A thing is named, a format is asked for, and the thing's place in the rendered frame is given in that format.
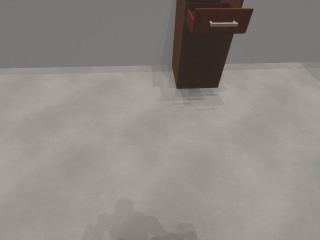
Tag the drawer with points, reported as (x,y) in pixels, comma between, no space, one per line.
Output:
(199,16)

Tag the cabinet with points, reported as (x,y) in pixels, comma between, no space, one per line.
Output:
(198,60)

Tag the handle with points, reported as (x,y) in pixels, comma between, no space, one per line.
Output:
(223,24)

